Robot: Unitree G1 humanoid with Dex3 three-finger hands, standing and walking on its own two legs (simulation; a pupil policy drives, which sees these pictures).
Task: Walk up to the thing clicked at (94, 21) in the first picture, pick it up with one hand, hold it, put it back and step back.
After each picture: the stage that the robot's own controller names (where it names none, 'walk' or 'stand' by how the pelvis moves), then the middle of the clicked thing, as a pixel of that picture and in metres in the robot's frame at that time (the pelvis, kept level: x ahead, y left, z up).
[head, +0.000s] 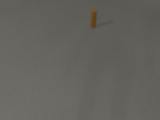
stand; (93, 19) +1.82 -0.17 -0.65
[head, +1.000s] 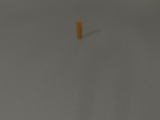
walk; (79, 29) +1.70 +0.13 -0.64
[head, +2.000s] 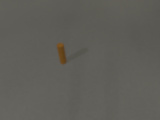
walk; (61, 54) +1.17 +0.28 -0.65
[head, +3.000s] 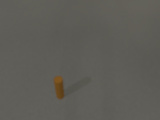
walk; (59, 88) +0.73 +0.19 -0.63
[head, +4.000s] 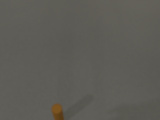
walk; (58, 115) +0.46 +0.16 -0.63
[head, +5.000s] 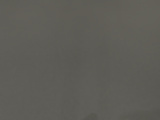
stand; out of the picture +0.40 +0.17 -0.65
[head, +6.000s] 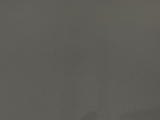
stand; out of the picture +0.39 +0.17 -0.66
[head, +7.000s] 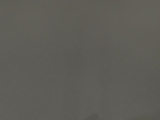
stand; out of the picture +0.39 +0.17 -0.66
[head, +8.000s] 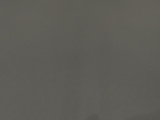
stand; out of the picture +0.38 +0.17 -0.66
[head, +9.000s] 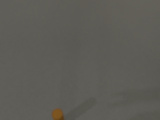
go down; (59, 119) +0.40 +0.16 -0.64
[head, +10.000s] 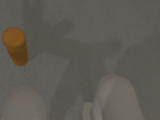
go down; (17, 50) +0.48 +0.19 -0.23
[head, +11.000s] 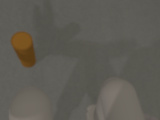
close in; (25, 52) +0.48 +0.18 -0.25
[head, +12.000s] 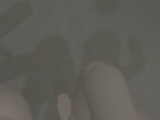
close in; out of the picture +0.48 +0.23 -0.16
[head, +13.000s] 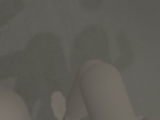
lift; out of the picture +0.47 +0.24 -0.17
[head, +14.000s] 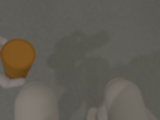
lift; (17, 66) +0.36 +0.22 -0.06
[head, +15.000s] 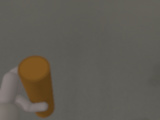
hold; (40, 92) +0.30 +0.14 +0.08
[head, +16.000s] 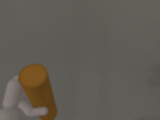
hold; (42, 97) +0.30 +0.14 +0.04
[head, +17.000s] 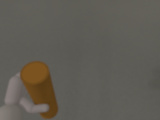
hold; (43, 94) +0.30 +0.14 +0.05
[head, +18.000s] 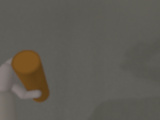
crouch; (34, 81) +0.36 +0.15 -0.01
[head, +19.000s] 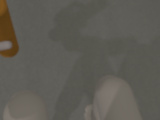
lower; (1, 32) +0.49 +0.19 -0.03
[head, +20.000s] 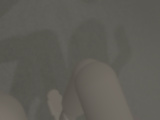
lower; out of the picture +0.47 +0.24 -0.17
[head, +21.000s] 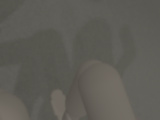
lower; out of the picture +0.46 +0.24 -0.17
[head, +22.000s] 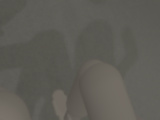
lower; out of the picture +0.46 +0.24 -0.17
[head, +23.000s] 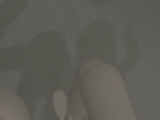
lower; out of the picture +0.45 +0.24 -0.17
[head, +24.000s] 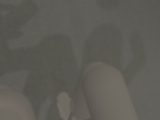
open; out of the picture +0.46 +0.22 -0.17
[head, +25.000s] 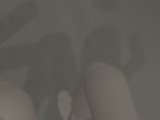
stand; out of the picture +0.45 +0.22 -0.17
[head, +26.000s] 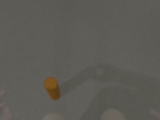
walk; (53, 90) +0.44 +0.15 -0.45
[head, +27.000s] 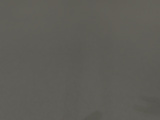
stand; out of the picture +0.40 +0.13 -0.60
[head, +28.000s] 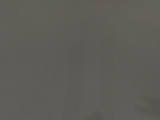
stand; out of the picture +0.39 +0.14 -0.60
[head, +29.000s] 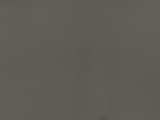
stand; out of the picture +0.41 +0.12 -0.65
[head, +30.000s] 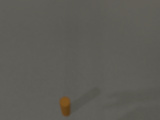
walk; (65, 107) +0.45 +0.10 -0.64
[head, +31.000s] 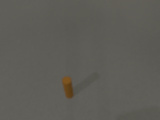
walk; (68, 88) +0.66 +0.16 -0.63
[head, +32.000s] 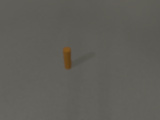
stand; (67, 58) +1.00 +0.14 -0.63
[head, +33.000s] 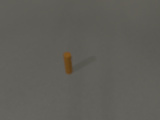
stand; (68, 63) +0.98 +0.15 -0.64
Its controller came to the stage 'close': yes
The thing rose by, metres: 0.69
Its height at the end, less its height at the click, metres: +0.00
